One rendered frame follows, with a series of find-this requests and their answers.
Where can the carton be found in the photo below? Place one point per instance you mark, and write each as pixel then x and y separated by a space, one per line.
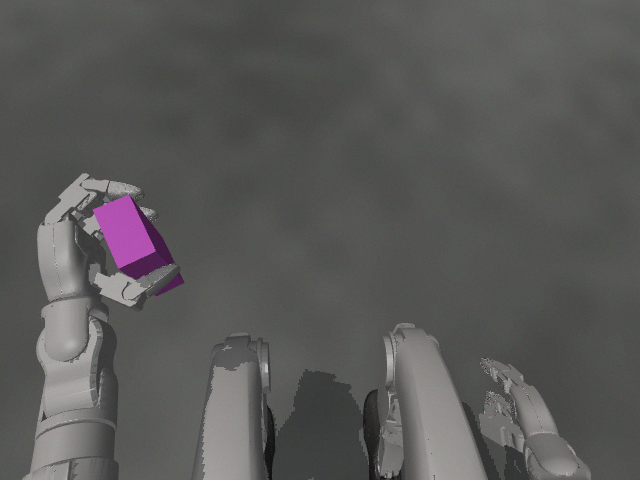
pixel 136 246

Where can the right robot foot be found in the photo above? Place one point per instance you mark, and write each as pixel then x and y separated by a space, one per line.
pixel 371 427

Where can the left robot arm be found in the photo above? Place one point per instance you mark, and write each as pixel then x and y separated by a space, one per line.
pixel 75 434

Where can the right robot hand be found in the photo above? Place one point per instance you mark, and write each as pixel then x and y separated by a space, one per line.
pixel 511 422

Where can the right robot arm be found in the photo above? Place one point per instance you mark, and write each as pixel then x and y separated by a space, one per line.
pixel 550 457

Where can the left robot hand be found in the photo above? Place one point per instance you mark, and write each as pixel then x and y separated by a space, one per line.
pixel 71 260

